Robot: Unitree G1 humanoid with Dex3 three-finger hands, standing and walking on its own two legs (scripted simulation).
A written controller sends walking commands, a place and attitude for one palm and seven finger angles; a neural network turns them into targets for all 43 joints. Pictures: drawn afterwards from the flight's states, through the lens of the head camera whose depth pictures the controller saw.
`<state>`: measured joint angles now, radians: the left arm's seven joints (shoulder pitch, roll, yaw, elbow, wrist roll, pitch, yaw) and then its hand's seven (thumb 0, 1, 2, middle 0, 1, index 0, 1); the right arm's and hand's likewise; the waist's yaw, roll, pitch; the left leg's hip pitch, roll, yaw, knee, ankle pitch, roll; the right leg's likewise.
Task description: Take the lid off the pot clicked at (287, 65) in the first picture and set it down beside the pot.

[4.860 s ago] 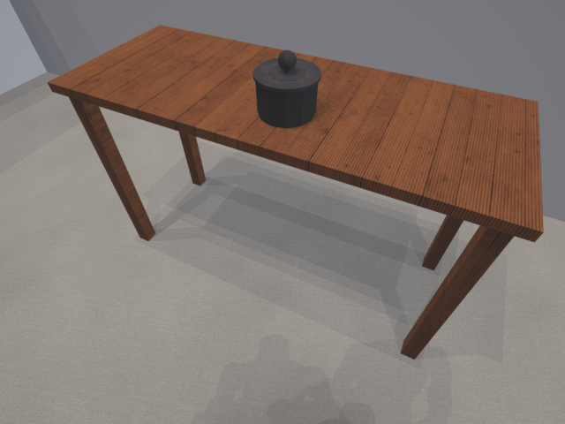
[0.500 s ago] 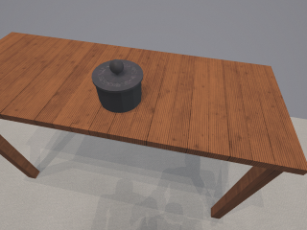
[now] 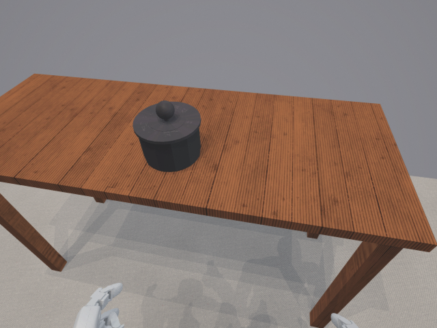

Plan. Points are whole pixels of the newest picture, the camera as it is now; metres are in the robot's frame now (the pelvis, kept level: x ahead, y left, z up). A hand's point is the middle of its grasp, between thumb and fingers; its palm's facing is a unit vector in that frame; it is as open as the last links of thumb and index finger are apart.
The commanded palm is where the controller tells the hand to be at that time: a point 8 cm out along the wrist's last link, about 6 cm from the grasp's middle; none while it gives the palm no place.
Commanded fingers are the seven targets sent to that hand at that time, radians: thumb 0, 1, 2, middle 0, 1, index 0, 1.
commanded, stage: lift the closed hand beside the body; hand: left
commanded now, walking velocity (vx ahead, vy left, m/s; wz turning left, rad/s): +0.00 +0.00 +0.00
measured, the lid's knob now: (165, 110) +0.55 +0.16 +0.13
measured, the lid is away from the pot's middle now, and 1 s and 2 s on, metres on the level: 0.00 0.00 0.00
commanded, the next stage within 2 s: raise the hand higher, near the body in 0.42 s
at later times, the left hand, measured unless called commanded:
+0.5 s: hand out of the picture +0.12 +0.21 +0.02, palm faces +0.27 -0.90 -0.35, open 3.1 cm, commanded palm +0.07 +0.25 +0.06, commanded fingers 0.00 0.90 0.90 -1.30 -1.50 -1.30 -1.50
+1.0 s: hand (70, 305) +0.14 +0.21 +0.09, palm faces +0.26 -0.88 -0.39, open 3.1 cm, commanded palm +0.09 +0.25 +0.12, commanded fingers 0.00 0.90 0.90 -1.30 -1.50 -1.30 -1.50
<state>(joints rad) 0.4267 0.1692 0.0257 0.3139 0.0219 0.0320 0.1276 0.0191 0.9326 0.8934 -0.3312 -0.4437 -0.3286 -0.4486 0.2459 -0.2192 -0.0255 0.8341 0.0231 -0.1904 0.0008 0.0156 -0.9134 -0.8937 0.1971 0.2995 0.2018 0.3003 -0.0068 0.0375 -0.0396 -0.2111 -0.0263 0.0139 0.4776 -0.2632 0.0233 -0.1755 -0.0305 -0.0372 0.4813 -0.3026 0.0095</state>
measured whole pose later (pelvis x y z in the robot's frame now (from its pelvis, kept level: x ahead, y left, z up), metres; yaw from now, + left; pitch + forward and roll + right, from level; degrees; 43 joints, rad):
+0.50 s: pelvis -0.02 -0.02 +0.00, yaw +1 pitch -3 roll -1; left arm 0.64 0.25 0.13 -0.15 -0.02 -0.03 0.07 0.02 0.90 0.89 -1.22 -1.42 -1.22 -1.42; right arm 0.21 -0.19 0.02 0.61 0.01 -0.16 -0.08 0.01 -0.90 -0.89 0.20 0.30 0.20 0.30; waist 0.06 0.04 0.01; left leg -0.19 0.01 -0.01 0.49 -0.25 0.00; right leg -0.13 0.01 -0.06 0.44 -0.27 -0.02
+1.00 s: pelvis -0.01 +0.00 +0.00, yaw +0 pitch -3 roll +0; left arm 0.69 0.28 0.15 -0.41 0.00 -0.09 0.07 0.02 0.89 0.89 -1.30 -1.50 -1.29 -1.50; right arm 0.18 -0.20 0.01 0.59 0.01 -0.19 -0.06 0.01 -0.90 -0.89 0.20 0.30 0.20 0.30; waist 0.07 0.06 0.00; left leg -0.15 -0.01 0.01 0.47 -0.26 0.02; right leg -0.10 -0.01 -0.04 0.44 -0.28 0.01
